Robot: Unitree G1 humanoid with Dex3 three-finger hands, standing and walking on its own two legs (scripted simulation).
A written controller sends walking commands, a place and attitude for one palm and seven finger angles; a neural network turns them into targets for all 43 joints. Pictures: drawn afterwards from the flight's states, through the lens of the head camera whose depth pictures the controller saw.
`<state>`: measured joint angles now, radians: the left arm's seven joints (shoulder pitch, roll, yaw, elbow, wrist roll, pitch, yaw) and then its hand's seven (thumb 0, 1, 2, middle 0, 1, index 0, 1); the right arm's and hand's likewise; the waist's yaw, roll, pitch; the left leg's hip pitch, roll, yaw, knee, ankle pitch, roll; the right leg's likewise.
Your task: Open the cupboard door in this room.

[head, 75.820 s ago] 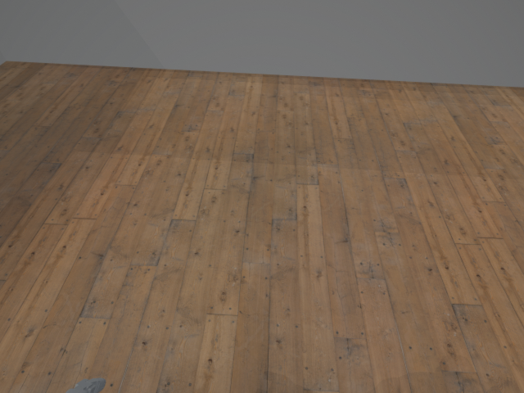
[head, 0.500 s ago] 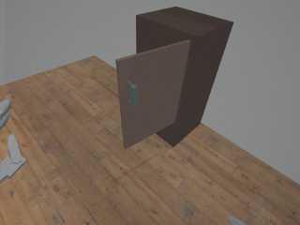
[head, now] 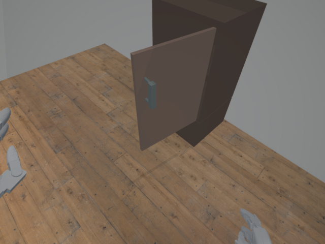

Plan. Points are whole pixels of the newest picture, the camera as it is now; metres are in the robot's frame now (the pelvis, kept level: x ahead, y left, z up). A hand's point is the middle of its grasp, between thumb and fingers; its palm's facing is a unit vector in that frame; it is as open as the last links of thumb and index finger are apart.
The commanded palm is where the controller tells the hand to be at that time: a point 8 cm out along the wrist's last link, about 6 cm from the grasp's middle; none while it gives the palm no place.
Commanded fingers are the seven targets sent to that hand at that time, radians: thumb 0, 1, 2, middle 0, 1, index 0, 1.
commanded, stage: stop stepping back and stand still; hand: left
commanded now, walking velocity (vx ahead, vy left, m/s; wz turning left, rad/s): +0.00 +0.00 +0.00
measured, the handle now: (149, 93) +0.67 +0.10 -0.04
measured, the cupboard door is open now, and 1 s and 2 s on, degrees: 82 82 82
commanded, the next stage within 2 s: let the arm hang, fingers relaxed in 0.14 s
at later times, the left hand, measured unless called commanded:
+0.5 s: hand out of the picture +0.10 +0.19 -0.15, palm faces -0.04 -0.97 -0.25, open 7.4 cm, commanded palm none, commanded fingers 0.00 0.90 0.90 -0.20 -0.30 -0.20 -0.30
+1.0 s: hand out of the picture +0.01 +0.20 -0.16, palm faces +0.05 -0.96 -0.28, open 7.4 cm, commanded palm none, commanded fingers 0.00 0.90 0.90 -0.20 -0.30 -0.20 -0.30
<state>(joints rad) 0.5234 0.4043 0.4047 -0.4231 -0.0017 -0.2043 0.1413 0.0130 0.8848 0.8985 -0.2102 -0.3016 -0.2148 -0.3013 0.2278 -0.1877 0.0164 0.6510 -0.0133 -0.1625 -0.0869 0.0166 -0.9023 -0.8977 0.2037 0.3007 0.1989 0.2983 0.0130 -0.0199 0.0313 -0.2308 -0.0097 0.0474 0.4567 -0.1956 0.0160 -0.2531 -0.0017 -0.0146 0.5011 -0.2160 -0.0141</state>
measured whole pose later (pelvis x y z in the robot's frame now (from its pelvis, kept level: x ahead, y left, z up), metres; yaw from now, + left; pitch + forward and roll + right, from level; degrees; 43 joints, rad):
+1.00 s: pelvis +0.00 -0.01 +0.01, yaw +2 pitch -2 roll +0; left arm 0.21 0.21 0.01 1.15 0.01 0.01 0.02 0.00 0.91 0.90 -0.20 -0.30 -0.20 -0.30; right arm 0.25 -0.17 0.00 1.14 -0.02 0.02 -0.02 0.01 -0.91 -0.90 0.20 0.30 0.20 0.30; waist 0.00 0.03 0.06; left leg -0.21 0.00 0.00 0.40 -0.16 0.00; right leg -0.20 0.01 -0.06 0.41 -0.18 -0.03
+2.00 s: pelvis +0.03 -0.02 +0.01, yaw +2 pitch -2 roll +0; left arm 0.11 0.28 0.01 1.14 0.01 -0.02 0.01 0.00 0.90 0.90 -0.20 -0.30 -0.20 -0.30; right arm 0.11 -0.29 -0.01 1.14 -0.02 0.00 -0.02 0.01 -0.91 -0.90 0.20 0.30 0.20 0.30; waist 0.00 0.02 0.07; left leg -0.12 0.01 -0.01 0.31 -0.16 -0.01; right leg -0.12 0.02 -0.06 0.32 -0.18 -0.05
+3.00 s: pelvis +0.05 -0.02 +0.01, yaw +2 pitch -1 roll +0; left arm 0.13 0.27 0.01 1.14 0.01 -0.02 0.01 0.00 0.90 0.90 -0.20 -0.30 -0.20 -0.30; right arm 0.13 -0.27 0.00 1.14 -0.02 0.00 -0.02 0.01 -0.91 -0.90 0.20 0.30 0.20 0.30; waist 0.00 0.01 0.06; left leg -0.10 0.02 0.00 0.29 -0.17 -0.02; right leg -0.09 0.03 -0.05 0.29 -0.18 -0.05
